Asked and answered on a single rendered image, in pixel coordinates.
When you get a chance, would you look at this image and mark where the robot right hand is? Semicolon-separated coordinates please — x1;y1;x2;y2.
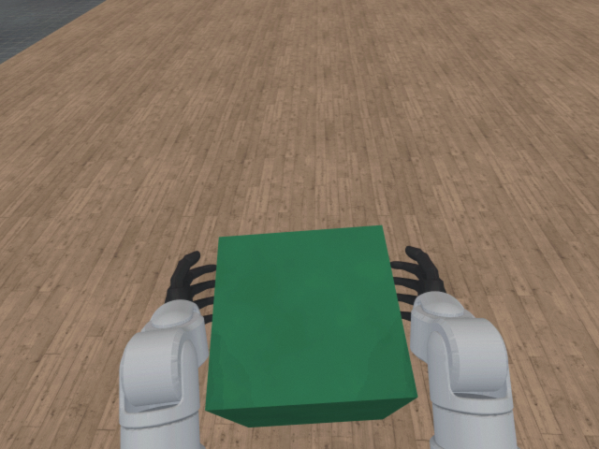
390;246;446;322

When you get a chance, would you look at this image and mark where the robot left hand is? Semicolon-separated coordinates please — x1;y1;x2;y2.
165;251;216;325

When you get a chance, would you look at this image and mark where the carton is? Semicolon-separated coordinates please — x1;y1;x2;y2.
205;225;418;427

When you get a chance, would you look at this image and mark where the left robot forearm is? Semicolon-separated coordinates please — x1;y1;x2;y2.
119;299;209;449

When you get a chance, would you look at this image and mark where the right robot forearm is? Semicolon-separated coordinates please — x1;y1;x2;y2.
410;291;520;449

